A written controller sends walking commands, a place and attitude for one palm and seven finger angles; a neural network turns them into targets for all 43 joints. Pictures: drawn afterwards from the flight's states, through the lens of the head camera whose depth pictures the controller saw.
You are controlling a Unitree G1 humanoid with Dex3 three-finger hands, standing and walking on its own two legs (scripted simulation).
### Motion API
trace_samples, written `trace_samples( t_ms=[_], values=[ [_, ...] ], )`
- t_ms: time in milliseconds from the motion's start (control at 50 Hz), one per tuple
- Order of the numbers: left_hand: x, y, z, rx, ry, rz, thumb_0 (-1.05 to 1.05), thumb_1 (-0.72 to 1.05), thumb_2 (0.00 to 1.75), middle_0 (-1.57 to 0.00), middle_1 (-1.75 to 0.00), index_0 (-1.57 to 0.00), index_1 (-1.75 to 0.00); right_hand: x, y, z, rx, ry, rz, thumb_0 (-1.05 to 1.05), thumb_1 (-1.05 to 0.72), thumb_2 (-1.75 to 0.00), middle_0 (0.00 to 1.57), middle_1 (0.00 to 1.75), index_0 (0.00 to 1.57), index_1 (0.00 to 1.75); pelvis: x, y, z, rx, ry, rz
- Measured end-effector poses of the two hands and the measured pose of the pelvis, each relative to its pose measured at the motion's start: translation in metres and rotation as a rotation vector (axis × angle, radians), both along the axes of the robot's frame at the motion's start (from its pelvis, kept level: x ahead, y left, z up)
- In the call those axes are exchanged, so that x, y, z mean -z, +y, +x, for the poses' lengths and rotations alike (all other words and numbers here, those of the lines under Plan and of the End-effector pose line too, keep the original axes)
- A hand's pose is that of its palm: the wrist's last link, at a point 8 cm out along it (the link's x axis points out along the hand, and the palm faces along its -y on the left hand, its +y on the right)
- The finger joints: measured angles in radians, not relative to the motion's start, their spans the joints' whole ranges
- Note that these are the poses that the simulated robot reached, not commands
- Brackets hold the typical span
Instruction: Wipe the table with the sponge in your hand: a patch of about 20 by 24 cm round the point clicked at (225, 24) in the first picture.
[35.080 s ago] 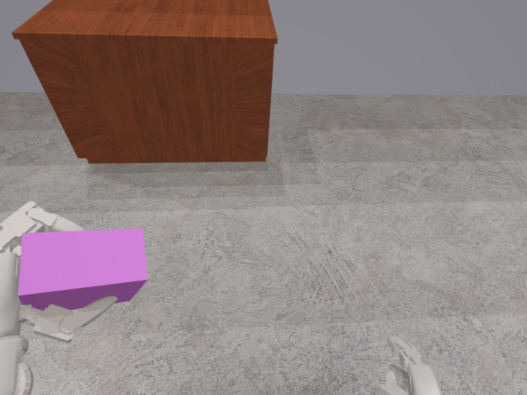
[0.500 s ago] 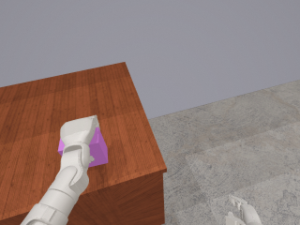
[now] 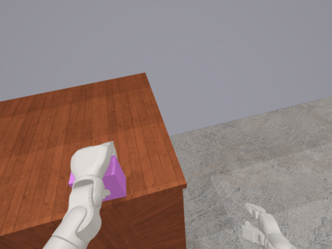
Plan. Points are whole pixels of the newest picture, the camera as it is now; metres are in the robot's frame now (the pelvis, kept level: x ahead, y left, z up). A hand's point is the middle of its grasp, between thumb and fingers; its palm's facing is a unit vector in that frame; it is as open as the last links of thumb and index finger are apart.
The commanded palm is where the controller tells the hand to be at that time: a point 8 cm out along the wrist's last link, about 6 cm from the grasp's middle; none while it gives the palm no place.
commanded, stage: slide across to the third lane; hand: left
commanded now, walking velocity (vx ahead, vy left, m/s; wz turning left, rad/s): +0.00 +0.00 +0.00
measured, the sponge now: (102, 184) +0.28 +0.22 +0.01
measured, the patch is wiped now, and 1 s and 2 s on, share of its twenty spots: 0.60 0.75 0.80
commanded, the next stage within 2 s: wipe forward along the third lane in 0.56 s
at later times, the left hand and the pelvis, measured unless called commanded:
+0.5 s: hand (127, 165) +0.31 +0.14 +0.06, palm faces +0.00 -0.08 -1.00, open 10.2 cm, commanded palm +0.28 +0.14 +0.12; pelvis -0.01 -0.02 +0.00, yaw +0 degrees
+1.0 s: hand (136, 153) +0.35 +0.13 +0.06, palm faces -0.03 -0.06 -1.00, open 10.2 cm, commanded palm +0.33 +0.14 +0.10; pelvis -0.01 -0.04 +0.00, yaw +0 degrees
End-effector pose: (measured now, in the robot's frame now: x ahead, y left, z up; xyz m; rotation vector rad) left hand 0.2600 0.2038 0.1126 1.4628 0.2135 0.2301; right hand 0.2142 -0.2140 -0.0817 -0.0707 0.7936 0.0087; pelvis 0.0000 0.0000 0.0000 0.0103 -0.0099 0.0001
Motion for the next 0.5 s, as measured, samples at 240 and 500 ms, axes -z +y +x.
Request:
trace_samples(
  t_ms=[240,500],
  values=[
    [-0.002,-0.033,0.008,0.066,0.026,0.0,0.0,-0.52,1.05,-0.7,-1.39,-0.73,-1.35,0.01,-0.009,-0.018,0.017,0.031,-0.008,0.01,-0.91,-0.89,0.19,0.3,0.2,0.3,0.0,-0.006,-0.012,-0.007,-0.017,0.005],
    [0.0,-0.062,0.027,0.059,0.021,0.011,0.0,-0.52,1.05,-0.72,-1.37,-0.74,-1.34,0.013,-0.023,-0.026,0.038,0.051,0.003,0.01,-0.91,-0.89,0.19,0.3,0.2,0.3,-0.001,-0.019,-0.014,0.001,-0.013,0.011]
  ],
)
